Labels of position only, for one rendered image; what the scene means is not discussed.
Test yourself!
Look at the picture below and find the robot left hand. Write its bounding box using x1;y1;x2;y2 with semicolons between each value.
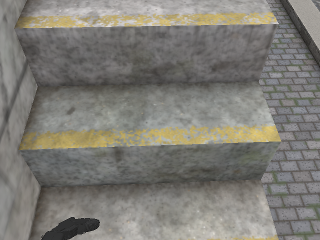
41;217;100;240

